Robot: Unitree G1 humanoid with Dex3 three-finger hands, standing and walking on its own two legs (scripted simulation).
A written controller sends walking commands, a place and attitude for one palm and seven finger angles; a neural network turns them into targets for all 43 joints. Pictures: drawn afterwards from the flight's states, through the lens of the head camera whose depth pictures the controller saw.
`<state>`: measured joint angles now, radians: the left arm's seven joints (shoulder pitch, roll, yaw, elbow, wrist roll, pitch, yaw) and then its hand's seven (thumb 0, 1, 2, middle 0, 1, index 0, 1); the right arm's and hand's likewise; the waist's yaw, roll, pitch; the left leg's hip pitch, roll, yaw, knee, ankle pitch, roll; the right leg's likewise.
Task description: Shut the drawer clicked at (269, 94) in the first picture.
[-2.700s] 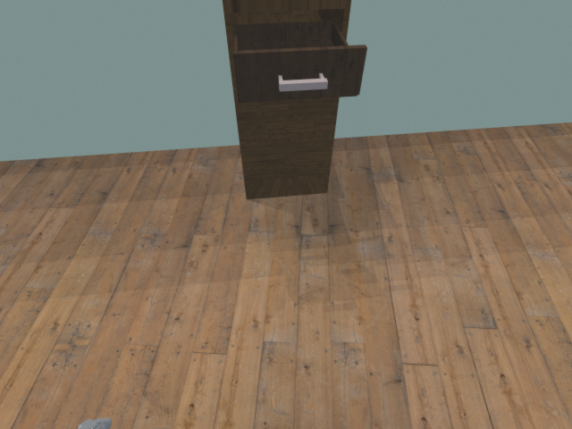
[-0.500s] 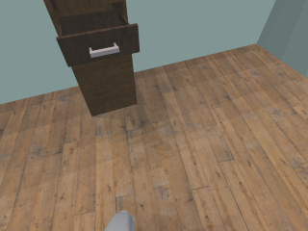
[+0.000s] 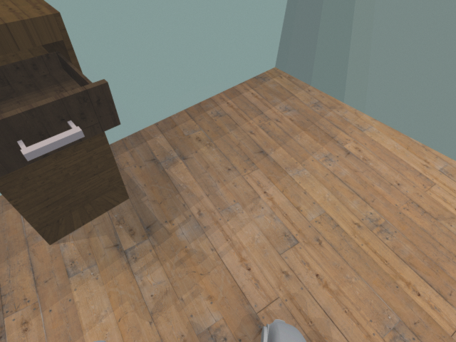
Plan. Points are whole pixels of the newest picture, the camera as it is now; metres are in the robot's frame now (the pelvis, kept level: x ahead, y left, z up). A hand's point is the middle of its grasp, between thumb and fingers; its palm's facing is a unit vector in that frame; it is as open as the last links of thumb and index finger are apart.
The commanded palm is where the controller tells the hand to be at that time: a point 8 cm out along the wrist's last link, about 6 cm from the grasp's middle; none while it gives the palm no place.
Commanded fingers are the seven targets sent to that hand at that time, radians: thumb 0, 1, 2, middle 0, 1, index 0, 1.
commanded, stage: walk to a spot facing it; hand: left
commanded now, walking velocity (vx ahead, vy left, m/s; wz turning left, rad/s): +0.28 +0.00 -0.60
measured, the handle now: (50, 138) +0.53 +0.47 +0.01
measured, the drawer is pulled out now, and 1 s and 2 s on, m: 0.30 0.30 0.30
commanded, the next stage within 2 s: turn to face it in 0.50 s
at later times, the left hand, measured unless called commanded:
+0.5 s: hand (186, 277) +0.28 +0.11 -0.16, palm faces -0.23 -0.95 -0.23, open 7.3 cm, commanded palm none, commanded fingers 0.00 0.90 0.90 -0.20 -0.30 -0.20 -0.30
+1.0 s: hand (176, 244) +0.37 +0.15 -0.18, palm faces -0.18 -0.97 -0.15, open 7.4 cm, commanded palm none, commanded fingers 0.00 0.90 0.90 -0.20 -0.30 -0.20 -0.30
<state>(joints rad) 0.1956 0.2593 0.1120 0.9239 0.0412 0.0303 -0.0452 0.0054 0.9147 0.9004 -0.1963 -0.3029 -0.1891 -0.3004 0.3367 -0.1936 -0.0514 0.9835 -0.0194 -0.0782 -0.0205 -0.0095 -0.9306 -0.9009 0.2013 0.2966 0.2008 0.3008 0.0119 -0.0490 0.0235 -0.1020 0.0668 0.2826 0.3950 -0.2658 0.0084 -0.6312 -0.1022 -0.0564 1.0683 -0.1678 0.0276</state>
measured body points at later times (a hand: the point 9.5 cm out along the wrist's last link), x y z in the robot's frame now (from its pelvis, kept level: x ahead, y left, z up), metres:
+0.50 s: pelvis +0.16 -0.06 +0.00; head +0.17 -0.07 +0.45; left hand +0.30 +0.16 -0.14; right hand +0.17 -0.31 -0.15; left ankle +0.26 +0.09 -0.67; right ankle +0.18 -0.14 -0.74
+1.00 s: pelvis +0.28 -0.01 +0.00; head +0.30 +0.02 +0.45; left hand +0.38 +0.20 -0.17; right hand +0.25 -0.26 -0.13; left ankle +0.31 +0.05 -0.74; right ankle +0.21 -0.17 -0.67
